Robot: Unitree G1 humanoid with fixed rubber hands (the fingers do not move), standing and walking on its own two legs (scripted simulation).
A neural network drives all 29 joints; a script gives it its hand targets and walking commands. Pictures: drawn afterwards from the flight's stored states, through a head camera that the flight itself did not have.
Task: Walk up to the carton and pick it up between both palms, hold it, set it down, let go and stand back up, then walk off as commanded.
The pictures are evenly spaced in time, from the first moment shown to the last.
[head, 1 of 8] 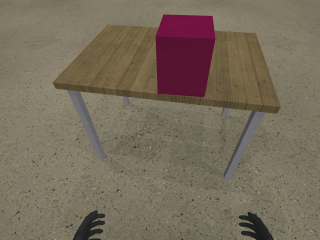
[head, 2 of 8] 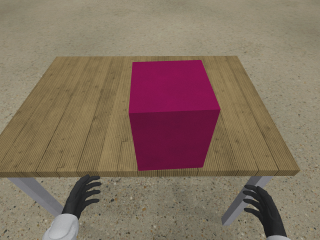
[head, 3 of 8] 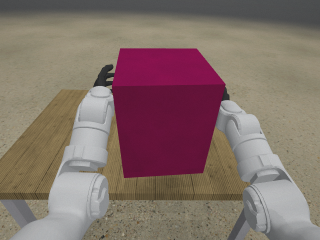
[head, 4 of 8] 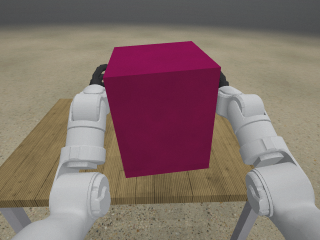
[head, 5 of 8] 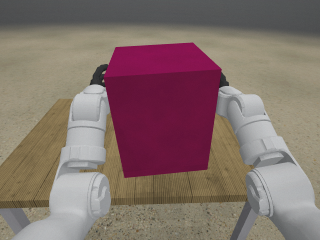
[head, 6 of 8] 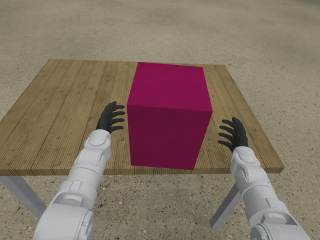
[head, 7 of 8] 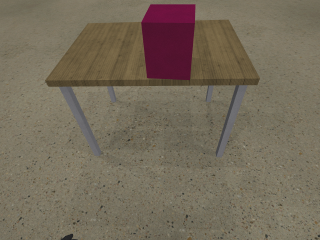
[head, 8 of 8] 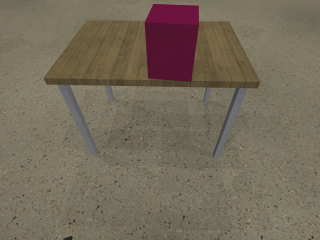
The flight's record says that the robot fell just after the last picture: no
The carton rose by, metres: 0.19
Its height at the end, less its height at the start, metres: +0.00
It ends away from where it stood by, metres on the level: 0.00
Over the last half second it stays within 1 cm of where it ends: yes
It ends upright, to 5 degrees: yes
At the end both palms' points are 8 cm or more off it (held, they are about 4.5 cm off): yes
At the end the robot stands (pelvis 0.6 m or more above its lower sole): yes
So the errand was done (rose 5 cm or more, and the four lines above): yes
